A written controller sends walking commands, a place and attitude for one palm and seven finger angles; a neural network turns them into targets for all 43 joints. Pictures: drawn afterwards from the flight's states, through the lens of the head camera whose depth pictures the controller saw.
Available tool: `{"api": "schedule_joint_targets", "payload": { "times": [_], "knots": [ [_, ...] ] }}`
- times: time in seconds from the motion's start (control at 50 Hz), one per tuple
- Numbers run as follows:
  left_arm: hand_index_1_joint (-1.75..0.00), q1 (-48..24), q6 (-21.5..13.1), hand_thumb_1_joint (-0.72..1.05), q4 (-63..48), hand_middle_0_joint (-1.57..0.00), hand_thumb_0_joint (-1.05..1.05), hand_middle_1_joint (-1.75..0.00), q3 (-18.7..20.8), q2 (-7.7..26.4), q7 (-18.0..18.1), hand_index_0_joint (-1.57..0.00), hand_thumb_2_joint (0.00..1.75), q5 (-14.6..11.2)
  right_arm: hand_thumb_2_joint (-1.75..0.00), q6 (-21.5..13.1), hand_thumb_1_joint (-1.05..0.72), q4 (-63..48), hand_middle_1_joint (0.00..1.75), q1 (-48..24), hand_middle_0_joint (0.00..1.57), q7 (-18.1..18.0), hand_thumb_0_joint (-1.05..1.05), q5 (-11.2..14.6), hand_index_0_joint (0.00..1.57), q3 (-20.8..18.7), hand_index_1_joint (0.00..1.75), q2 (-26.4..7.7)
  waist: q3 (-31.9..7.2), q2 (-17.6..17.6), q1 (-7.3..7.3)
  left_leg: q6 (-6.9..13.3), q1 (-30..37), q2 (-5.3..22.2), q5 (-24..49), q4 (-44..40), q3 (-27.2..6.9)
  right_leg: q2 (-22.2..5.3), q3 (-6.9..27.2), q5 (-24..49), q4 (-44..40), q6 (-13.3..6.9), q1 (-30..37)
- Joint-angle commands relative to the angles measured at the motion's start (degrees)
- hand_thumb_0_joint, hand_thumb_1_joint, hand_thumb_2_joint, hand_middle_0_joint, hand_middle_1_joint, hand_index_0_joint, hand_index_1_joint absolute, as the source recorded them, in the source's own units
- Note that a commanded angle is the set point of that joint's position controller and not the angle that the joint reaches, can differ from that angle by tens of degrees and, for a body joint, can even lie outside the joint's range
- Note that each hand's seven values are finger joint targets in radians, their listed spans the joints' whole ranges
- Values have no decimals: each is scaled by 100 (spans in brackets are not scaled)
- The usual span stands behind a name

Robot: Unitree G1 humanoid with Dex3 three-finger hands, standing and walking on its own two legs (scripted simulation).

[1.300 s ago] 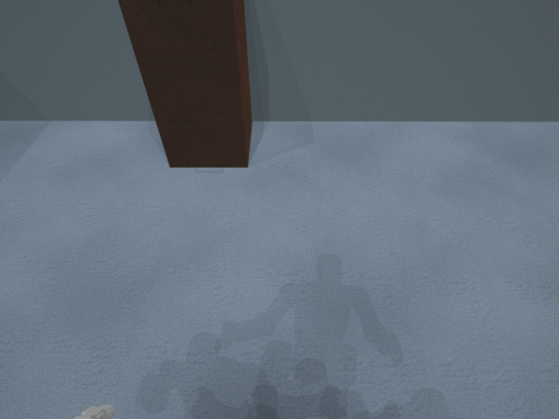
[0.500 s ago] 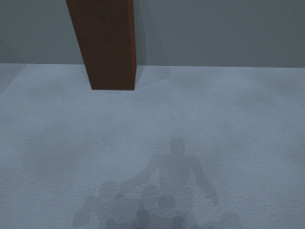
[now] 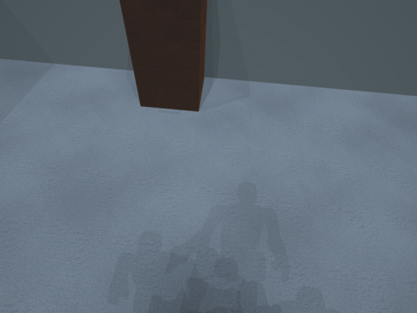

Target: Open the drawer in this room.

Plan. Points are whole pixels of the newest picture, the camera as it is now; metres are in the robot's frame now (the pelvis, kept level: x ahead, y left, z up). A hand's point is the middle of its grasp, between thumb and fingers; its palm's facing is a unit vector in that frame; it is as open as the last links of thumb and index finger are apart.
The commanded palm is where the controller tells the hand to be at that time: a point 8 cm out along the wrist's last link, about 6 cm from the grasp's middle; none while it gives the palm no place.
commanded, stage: stand and wait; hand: left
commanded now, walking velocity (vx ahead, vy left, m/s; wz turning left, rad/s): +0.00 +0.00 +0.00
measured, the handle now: out of the picture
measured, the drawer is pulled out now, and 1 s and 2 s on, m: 0.00 0.00 0.00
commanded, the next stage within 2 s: turn or walk to find it in 0.52 s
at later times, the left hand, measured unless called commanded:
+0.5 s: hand out of the picture -0.02 +0.16 -0.16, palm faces +0.07 -0.98 -0.18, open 7.4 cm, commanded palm none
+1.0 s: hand out of the picture +0.01 +0.22 -0.16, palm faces +0.18 -0.95 -0.24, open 7.4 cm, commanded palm none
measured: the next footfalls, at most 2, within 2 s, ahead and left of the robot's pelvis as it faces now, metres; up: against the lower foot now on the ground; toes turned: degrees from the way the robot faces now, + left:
right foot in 1.18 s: +0.00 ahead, -0.12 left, +0.00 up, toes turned +15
left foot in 1.60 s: -0.06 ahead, +0.11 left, +0.00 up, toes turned +33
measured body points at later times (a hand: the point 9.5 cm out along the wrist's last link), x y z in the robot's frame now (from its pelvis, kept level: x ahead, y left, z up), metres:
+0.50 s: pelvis -0.01 -0.01 +0.01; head -0.01 -0.01 +0.46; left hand -0.03 +0.21 -0.15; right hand +0.03 -0.25 -0.14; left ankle +0.01 +0.12 -0.73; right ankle -0.03 -0.12 -0.73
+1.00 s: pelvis -0.03 +0.01 +0.01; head +0.00 +0.03 +0.46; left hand +0.00 +0.27 -0.14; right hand +0.03 -0.22 -0.14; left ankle +0.01 +0.12 -0.73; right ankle -0.06 -0.12 -0.67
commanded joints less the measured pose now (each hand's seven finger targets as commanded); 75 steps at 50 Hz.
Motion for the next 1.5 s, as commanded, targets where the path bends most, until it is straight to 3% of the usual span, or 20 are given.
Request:
{"api": "schedule_joint_targets", "payload": {
  "times": [0.0,0.12,0.2,0.36,0.5,0.62,0.74,0.78,0.82,0.86,0.92,1.02,1.1,1.12,1.14,1.16,1.2,1.26,1.36,1.48],
  "knots": [
    [-30,14,-165,90,-445,-20,0,-30,193,580,112,-20,90,-15,-90,-206,-90,-383,30,277,20,-151,0,-26,20,-321,30,-1176,-459,1321,-73,1043,467,1682,1829,-1895,-2225,125,345,-1216,1309,19,-512],
    [-30,769,-283,90,-12,-20,0,-30,111,172,84,-20,90,-34,-90,-207,-90,-250,30,214,20,-217,0,15,20,-284,30,-812,-728,709,139,676,532,1101,1904,-1238,-1252,189,325,151,-936,53,661],
    [-30,568,-407,90,8,-20,0,-30,181,708,128,-20,90,7,-90,-148,-90,-237,30,167,20,-162,0,25,20,-190,30,-283,-126,-1092,-12,-80,-67,256,-22,-440,-8,-1286,1896,863,-2039,-648,372],
    [-30,683,-377,90,281,-20,0,-30,81,333,104,-20,90,-39,-90,-260,-90,305,30,399,20,-188,0,35,20,-101,30,-381,6,106,-31,19,733,713,1423,-1179,-167,-354,814,864,-1562,-274,224],
    [-30,831,-357,90,484,-20,0,-30,65,274,92,-20,90,-32,-90,-303,-90,395,30,283,20,-216,0,52,20,-80,30,-477,110,265,52,70,532,763,1000,-1458,-279,-269,756,461,-1706,-220,445],
    [-30,818,-243,90,328,-20,0,-30,201,334,109,-20,90,-11,-90,-171,-90,195,30,306,20,-173,0,9,20,-144,30,-423,183,121,83,72,-175,618,495,-1059,-314,-488,704,-244,-1606,-260,404],
    [-30,340,-209,90,-129,-20,0,-30,369,613,124,-20,90,45,-90,-60,-90,-62,30,558,20,-130,0,-17,20,-284,30,-341,-15,-481,-116,-45,38,506,172,327,277,-1367,886,-92,-1605,-752,-281],
    [-30,220,-171,90,-232,-20,0,-30,386,546,117,-20,90,53,-90,-84,-90,-115,30,668,20,-93,0,-15,20,-305,30,-380,-46,90,-164,73,106,703,600,-296,-109,-1004,334,-24,-915,-508,-377],
    [-30,264,-127,90,-316,-20,0,-30,385,285,109,-20,90,2,-90,-136,-90,-225,30,779,20,-109,0,-85,20,-374,30,-829,-23,1684,-185,639,-188,1536,712,-1916,-2384,190,-320,-764,868,5,-428],
    [-30,277,-149,90,-338,-20,0,-30,378,247,114,-20,90,28,-90,-154,-90,-287,30,737,20,-193,0,-43,20,-425,30,-975,-275,1446,-121,1117,171,1775,658,-2269,-2936,191,390,-1351,2229,-32,-831],
    [-30,182,-193,90,-365,-20,0,-30,364,167,57,-20,90,15,-90,-144,-90,-406,30,477,20,-214,0,-64,20,-434,30,-908,-581,984,-61,1067,592,1432,873,-1966,-2279,149,481,-998,2123,45,-987],
    [-30,55,-180,90,-560,-20,0,-30,345,115,55,-20,90,-42,-90,-67,-90,-449,30,673,20,-185,0,-84,20,-512,30,-985,-789,937,-199,1006,999,1236,1575,-1829,-2307,381,413,-958,855,88,-563],
    [-30,539,-183,90,-552,-20,0,-30,398,272,97,-20,90,-58,-90,-13,-90,-646,30,391,20,-99,0,-56,20,-569,30,-965,-757,946,30,572,217,843,957,-1716,-2036,453,276,-5,-937,43,760],
    [-30,746,-209,90,-522,-20,0,-30,447,448,118,-20,90,-37,-90,1,-90,-723,30,266,20,-66,0,-20,20,-560,30,-856,-686,736,139,318,-511,618,332,-1441,-1736,167,467,337,-1556,-37,1510],
    [-30,798,-246,90,-570,-20,0,-30,544,901,157,-20,90,52,-90,16,-90,-830,30,279,20,-30,0,20,20,-530,30,-550,-535,-470,179,-34,-1587,72,-621,-218,-911,-1047,1660,-409,-2171,-417,2024],
    [-30,479,-224,90,-770,-20,0,-30,567,1211,146,-20,90,100,-90,12,-90,-996,30,143,20,-50,0,-40,20,-548,30,-483,-67,-1425,212,-271,-2066,-332,-1170,1252,-22,-2243,2662,-512,-2583,-948,1194],
    [-30,-83,-269,90,-911,-20,0,-30,504,898,160,-20,90,39,-90,104,-90,-865,30,19,20,-6,0,-75,20,-609,30,-656,226,-938,-32,-189,-1523,131,-948,2621,-145,-1872,1997,269,-2417,-973,-32],
    [-30,-69,-356,90,-910,-20,0,-30,370,556,98,-20,90,34,-90,109,-90,-626,30,335,20,40,0,-49,20,-539,30,-534,202,-699,-196,-344,-1538,233,-276,3260,250,-1247,755,2005,-1878,-807,424],
    [-30,901,-368,90,-619,-20,0,-30,378,662,117,-20,90,58,-90,119,-90,-727,30,-302,20,17,0,-29,20,-426,30,-465,-38,-730,153,-445,-1596,354,-603,2630,517,-1370,540,3937,-1405,-880,1409],
    [-30,1193,-305,90,-415,-20,0,-30,442,878,124,-20,90,113,-90,46,-90,-796,30,-773,20,34,0,36,20,-296,30,-391,-192,-1057,321,-285,-664,312,-854,888,953,-1485,319,4633,-1012,-856,1503]
  ]
}}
